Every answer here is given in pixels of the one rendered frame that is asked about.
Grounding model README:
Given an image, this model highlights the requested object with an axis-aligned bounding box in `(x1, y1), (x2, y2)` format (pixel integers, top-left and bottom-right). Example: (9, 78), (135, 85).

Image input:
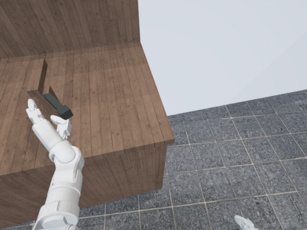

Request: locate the left robot forearm
(32, 140), (84, 230)

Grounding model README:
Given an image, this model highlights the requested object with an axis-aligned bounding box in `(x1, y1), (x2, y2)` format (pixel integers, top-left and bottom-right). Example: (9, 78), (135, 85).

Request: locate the robot right hand
(235, 215), (258, 230)

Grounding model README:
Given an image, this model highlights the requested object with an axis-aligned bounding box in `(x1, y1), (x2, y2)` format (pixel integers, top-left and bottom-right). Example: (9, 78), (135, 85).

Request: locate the tap lever
(43, 92), (73, 120)

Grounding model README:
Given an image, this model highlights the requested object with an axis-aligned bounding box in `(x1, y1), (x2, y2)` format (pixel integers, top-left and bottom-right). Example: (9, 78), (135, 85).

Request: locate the robot left hand
(26, 99), (71, 152)

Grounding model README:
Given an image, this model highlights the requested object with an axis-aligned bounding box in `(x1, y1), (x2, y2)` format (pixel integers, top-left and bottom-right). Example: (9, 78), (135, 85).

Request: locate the counter
(0, 0), (175, 229)

